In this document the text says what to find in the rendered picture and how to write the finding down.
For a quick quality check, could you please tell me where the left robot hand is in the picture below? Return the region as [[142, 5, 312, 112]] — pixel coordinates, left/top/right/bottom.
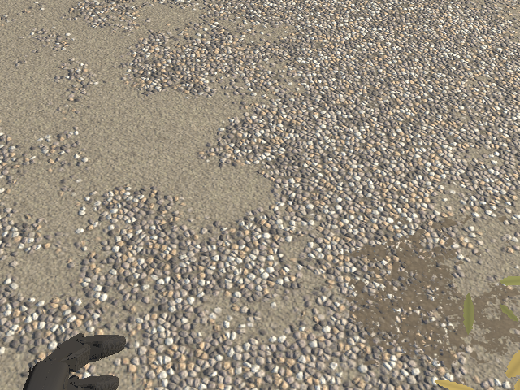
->
[[23, 333, 126, 390]]

